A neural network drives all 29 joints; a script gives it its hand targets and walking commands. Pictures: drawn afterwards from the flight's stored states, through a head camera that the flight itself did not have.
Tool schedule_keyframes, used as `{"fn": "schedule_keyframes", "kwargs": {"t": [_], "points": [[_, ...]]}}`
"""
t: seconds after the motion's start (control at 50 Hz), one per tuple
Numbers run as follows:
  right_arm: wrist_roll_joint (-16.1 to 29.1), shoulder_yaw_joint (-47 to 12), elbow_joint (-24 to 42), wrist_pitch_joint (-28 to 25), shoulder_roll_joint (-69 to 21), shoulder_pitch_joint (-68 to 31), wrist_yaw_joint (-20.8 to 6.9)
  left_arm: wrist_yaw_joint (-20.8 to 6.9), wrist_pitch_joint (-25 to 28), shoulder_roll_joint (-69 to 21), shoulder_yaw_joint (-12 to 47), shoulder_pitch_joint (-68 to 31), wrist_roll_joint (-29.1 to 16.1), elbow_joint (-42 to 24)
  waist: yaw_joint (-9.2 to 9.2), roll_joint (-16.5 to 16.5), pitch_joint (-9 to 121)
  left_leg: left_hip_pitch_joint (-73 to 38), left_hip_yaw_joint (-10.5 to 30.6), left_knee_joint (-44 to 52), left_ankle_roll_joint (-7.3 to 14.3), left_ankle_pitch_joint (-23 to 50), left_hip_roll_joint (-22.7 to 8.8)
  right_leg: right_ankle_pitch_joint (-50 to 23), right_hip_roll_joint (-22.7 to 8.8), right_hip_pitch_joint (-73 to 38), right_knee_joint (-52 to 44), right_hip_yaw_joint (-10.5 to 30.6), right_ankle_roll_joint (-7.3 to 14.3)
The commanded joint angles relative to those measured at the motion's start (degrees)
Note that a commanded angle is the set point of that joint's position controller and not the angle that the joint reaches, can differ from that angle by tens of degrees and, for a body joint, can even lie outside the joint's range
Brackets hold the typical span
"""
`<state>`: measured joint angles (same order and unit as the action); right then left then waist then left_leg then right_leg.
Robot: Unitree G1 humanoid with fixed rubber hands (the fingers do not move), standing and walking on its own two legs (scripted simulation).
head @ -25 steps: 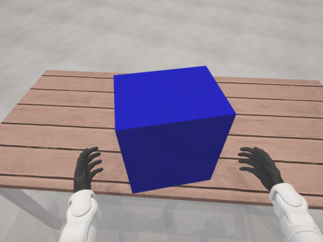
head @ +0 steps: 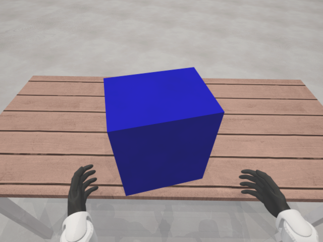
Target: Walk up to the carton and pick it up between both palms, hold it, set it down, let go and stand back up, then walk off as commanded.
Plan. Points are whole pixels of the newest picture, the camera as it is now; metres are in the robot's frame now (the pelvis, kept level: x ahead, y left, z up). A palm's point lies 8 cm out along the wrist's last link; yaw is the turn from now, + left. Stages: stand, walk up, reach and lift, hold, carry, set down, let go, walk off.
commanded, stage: set down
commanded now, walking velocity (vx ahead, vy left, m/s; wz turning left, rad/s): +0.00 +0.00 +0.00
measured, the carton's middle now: (158, 134) +0.43 +0.03 +0.04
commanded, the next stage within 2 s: let go in 1.98 s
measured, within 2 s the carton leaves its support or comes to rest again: neither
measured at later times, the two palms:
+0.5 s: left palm (77, 208) +0.22 +0.20 +0.03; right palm (277, 214) +0.23 -0.26 +0.00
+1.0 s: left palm (77, 217) +0.21 +0.21 -0.01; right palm (280, 220) +0.22 -0.27 -0.01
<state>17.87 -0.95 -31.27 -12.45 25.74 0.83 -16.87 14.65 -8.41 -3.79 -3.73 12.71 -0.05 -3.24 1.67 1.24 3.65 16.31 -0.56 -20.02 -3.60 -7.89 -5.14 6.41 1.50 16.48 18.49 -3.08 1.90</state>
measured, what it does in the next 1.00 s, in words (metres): stands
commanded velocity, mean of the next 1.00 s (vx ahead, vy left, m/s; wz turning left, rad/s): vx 0.00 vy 0.00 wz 0.00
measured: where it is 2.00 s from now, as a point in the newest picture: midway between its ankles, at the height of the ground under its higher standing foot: outside the picture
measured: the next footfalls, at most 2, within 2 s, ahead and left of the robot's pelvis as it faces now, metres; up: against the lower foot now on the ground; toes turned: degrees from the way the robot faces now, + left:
none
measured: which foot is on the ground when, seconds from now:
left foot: down 0.00-1.00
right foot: down 0.00-1.00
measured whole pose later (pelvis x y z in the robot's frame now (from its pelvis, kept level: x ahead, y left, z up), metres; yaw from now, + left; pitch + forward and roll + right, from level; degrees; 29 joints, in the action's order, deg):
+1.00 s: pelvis +0.01 +0.00 +0.00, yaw +0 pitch +5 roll -1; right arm 18.0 -0.9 -27.6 -11.6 25.7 8.9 -12.9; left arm 7.3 -7.6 3.5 -3.7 15.4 0.5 3.2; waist 0.8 -0.7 1.0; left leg 16.3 -0.6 -20.2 -3.6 -8.9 -5.1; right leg 7.2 1.5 16.5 18.5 -2.9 1.9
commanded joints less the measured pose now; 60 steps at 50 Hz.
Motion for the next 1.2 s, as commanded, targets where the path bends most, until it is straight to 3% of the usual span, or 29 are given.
{"fn": "schedule_keyframes", "kwargs": {"t": [0.0, 0.02, 0.06, 0.1, 0.2, 0.22, 0.24, 0.3, 0.32, 0.38, 0.4, 0.42, 0.46, 0.52, 0.56, 0.58, 0.6, 0.64, 0.66, 0.7, 0.72, 0.76, 0.78, 0.88, 0.9, 1.02, 1.1, 1.12, 1.18], "points": [[7.8, 7.0, 13.1, -1.6, 20.1, -1.8, -0.2, -0.1, 2.1, 2.1, 5.1, 1.1, 1.0, -16.1, -1.94, -8.5, 11.1, -16.0, -0.5, 1.2, 3.3, 3.2, 4.4, 3.3, 1.3, -8.6, -1.8, 4.6, 1.6], [7.4, 6.3, 8.9, -1.1, 19.5, 1.1, -0.2, -0.4, 1.5, 2.1, 6.4, 3.7, 1.2, -12.0, -3.54, -7.1, 7.5, -15.0, -0.2, 1.1, 3.4, 2.3, 4.6, 3.3, 0.5, -8.3, -2.3, 5.7, 2.3], [8.8, 6.5, 13.4, -1.3, 20.3, -0.5, -1.1, 0.1, 2.2, 2.0, 5.8, 1.3, 1.5, -17.4, -1.65, -4.9, 11.6, -17.3, -0.3, 0.9, 2.8, 3.9, 4.0, 1.6, 1.5, -6.8, -1.0, 4.1, 2.3], [7.0, 8.3, 10.1, -0.2, 21.2, 0.6, -0.7, -0.3, 1.2, 0.8, 7.6, 2.2, 1.5, -14.1, -3.57, -5.3, 8.9, -16.4, -0.1, 1.3, 2.7, -0.3, 4.1, 6.1, 0.9, -6.6, -2.0, 4.6, 3.0], [6.7, 6.1, 13.8, 0.1, 18.8, 2.8, 0.1, -1.5, 1.7, 3.4, 5.1, 3.6, 1.0, -11.4, -2.55, -9.0, 9.2, -15.6, -0.7, 1.4, 3.5, 1.4, 4.5, 3.3, 0.4, -8.3, -2.1, 4.7, 1.7], [5.5, 6.1, 9.5, 1.1, 17.1, 2.7, 0.4, -2.5, 0.7, 4.4, 4.2, 2.8, 2.6, -4.0, -2.89, -8.9, 5.5, -14.3, -1.2, 1.6, 3.8, -2.3, 5.1, 7.8, -0.2, -7.5, -3.4, 5.7, 1.6], [5.7, 6.2, 14.1, 0.4, 17.0, 1.1, 0.2, -1.6, 1.3, 4.2, 4.6, 2.2, 2.6, -9.9, -1.74, -7.1, 7.3, -13.8, -0.3, 1.5, 3.4, -1.0, 4.6, 7.8, -0.4, -7.5, -3.4, 5.9, 1.8], [4.7, 7.2, 8.6, 1.8, 17.8, 4.1, 0.2, -2.4, 0.8, 3.6, 5.5, 2.8, 1.8, -5.5, -3.2, -8.8, 5.8, -14.3, -0.7, 1.7, 3.6, -1.4, 4.7, 7.2, -0.3, -7.3, -3.4, 5.7, 1.4], [5.7, 7.3, 11.0, 1.1, 17.9, 3.8, 0.1, -2.0, 1.5, 3.7, 5.3, 1.5, 1.7, -9.8, -3.01, -5.8, 9.3, -14.9, -0.5, 1.5, 3.2, 0.7, 4.5, 4.6, 0.2, -8.9, -2.4, 4.7, 1.7], [4.1, 6.8, 11.7, 1.2, 16.2, 4.3, 1.2, -2.9, 1.0, 4.6, 4.2, 3.0, 2.1, -4.0, -2.21, -6.6, 7.1, -13.8, -1.1, 1.2, 3.2, 0.2, 5.2, 5.5, -0.8, -9.1, -3.4, 5.6, 0.8], [3.2, 6.2, 11.2, 1.8, 14.0, 4.5, 1.6, -3.7, 0.3, 6.3, 3.2, 2.3, 2.9, -1.9, -2.43, -10.1, 5.3, -11.3, -0.9, 1.3, 4.1, -3.2, 5.5, 9.6, -1.7, -8.6, -4.1, 7.5, 0.2], [3.8, 6.7, 16.6, 1.0, 16.5, 2.0, 0.9, -2.8, 1.1, 5.5, 4.7, 1.9, 0.5, -7.6, -1.67, -10.2, 9.2, -12.1, -0.4, 1.2, 4.2, -1.9, 5.0, 9.8, -1.5, -8.2, -3.7, 6.8, 0.4], [2.5, 5.2, 10.9, 2.0, 13.5, 4.9, 1.5, -4.3, 0.2, 5.4, 4.4, 3.2, 1.5, 0.6, -2.79, -9.5, 3.9, -11.8, -1.2, 1.9, 4.4, -3.2, 5.3, 9.8, -1.3, -7.9, -4.2, 6.9, 0.6], [2.4, 5.6, 14.6, 1.5, 12.5, 4.7, 1.9, -3.8, 0.7, 7.9, 2.8, 1.6, 1.0, -5.1, -1.96, -6.6, 7.9, -10.5, -1.5, 0.9, 3.8, -1.3, 5.8, 8.1, -1.9, -9.6, -3.5, 7.1, 0.4], [0.6, 4.7, 9.4, 2.9, 9.8, 6.0, 3.1, -5.5, 0.1, 8.5, 3.1, 1.8, 1.6, 2.2, -2.76, -8.4, 4.2, -11.2, -1.9, 1.6, 4.3, -4.1, 6.2, 9.9, -2.1, -8.8, -4.6, 7.5, -0.1], [2.2, 6.2, 13.4, 1.5, 13.1, 5.1, 2.1, -4.1, 1.3, 7.1, 4.0, 1.7, 0.8, -6.3, -1.95, -5.4, 7.6, -12.3, -1.0, 1.9, 3.3, 0.1, 5.2, 7.0, -1.3, -10.1, -3.7, 6.1, 0.4], [0.9, 5.4, 7.1, 2.7, 11.2, 7.0, 2.7, -5.4, 0.2, 7.1, 3.6, 3.5, 1.6, 1.1, -2.37, -5.9, 5.1, -13.8, -1.7, 1.6, 3.5, -1.3, 5.7, 6.5, -1.0, -7.8, -3.9, 5.6, 0.4], [1.6, 5.9, 10.5, 1.5, 12.5, 6.9, 2.3, -4.9, 0.6, 6.5, 4.7, 4.7, 1.1, -4.0, -2.15, -5.1, 8.2, -15.4, -1.1, 1.5, 3.3, 1.9, 5.0, 2.4, 0.0, -7.7, -3.0, 3.6, 1.0], [1.0, 5.6, 10.2, 1.7, 11.6, 6.6, 2.9, -5.6, 0.6, 8.0, 3.8, 3.6, 1.1, -0.3, -3.04, -7.5, 7.0, -14.2, -1.5, 1.5, 3.7, 0.0, 5.5, 3.7, -0.6, -8.9, -3.8, 5.1, 0.5], [1.3, 4.2, 9.1, 1.6, 10.7, 8.4, 2.7, -5.3, 1.7, 7.9, 2.7, 5.2, 2.1, -0.4, -1.13, -4.5, 7.8, -13.5, -1.2, 1.3, 3.5, 3.5, 5.5, 0.6, -1.1, -10.4, -3.4, 6.2, 0.8], [0.6, 3.8, 8.7, 1.6, 9.5, 8.8, 3.3, -6.1, 1.5, 8.6, 1.8, 5.8, 2.1, 2.1, -1.31, -7.4, 6.5, -12.3, -1.5, 1.2, 3.9, 2.3, 6.0, 1.4, -1.3, -10.2, -3.6, 6.6, 0.1], [-0.1, 5.3, 6.8, 1.5, 8.9, 9.2, 3.6, -6.7, 1.6, 8.6, 2.9, 6.1, 1.2, 3.6, -2.18, -6.7, 7.2, -13.9, -1.5, 1.4, 3.6, 2.2, 6.1, -1.0, -0.8, -9.8, -3.1, 4.9, 0.3], [1.4, 3.6, 8.9, 0.9, 9.8, 8.9, 3.3, -6.1, 2.3, 8.2, 2.9, 5.4, 1.5, -1.3, -1.24, -4.2, 9.1, -14.1, -1.5, 1.3, 3.4, 3.7, 5.5, -1.2, -0.4, -9.9, -2.6, 5.0, 0.6], [-1.4, 2.2, 6.0, -0.6, 6.4, 12.7, 5.6, -8.5, 3.3, 11.1, 0.7, 8.9, 2.2, 7.6, -1.64, -8.1, 7.5, -12.3, -2.6, 0.4, 3.5, 6.8, 6.8, -13.1, -1.4, -15.0, -1.4, 6.3, -0.7], [-0.4, 1.0, 8.5, -1.0, 6.7, 12.5, 5.4, -8.5, 4.0, 10.2, 1.4, 8.5, 1.8, 3.4, -1.06, -6.0, 9.0, -13.2, -2.0, 0.4, 3.3, 7.9, 6.6, -14.6, -0.8, -14.4, -0.7, 6.1, -0.7], [-2.2, 1.9, 9.7, -0.3, 2.9, 8.9, 6.3, -8.0, 4.5, 12.3, 0.9, 2.5, 0.3, 4.9, -0.51, -6.3, 7.1, -10.9, -2.3, 1.4, 4.3, -0.5, 6.0, 3.1, -1.7, -10.6, -2.7, 7.1, -0.3], [-4.3, -0.2, 6.3, 1.3, -1.1, 10.6, 8.0, -9.7, 3.7, 13.9, 0.3, 3.2, 0.5, 12.5, -1.08, -7.9, 2.7, -9.8, -2.6, 1.7, 4.9, -2.7, 6.6, 6.0, -3.0, -10.3, -4.4, 8.8, -0.9], [-3.8, 0.4, 10.9, 0.6, -0.3, 9.4, 8.0, -9.2, 4.5, 15.4, -0.2, 2.3, -1.3, 6.8, -0.06, -8.1, 6.2, -8.6, -2.3, 0.6, 4.9, -0.9, 6.3, 3.9, -3.9, -11.1, -3.5, 9.5, -1.4], [-4.2, 1.5, 9.3, -0.2, 0.2, 9.0, 8.2, -8.8, 5.7, 14.7, 0.5, 1.3, -1.3, 6.0, -0.41, -5.9, 7.9, -8.9, -2.0, 1.1, 4.2, -0.3, 6.2, 2.5, -2.8, -12.2, -2.5, 8.2, -0.7]]}}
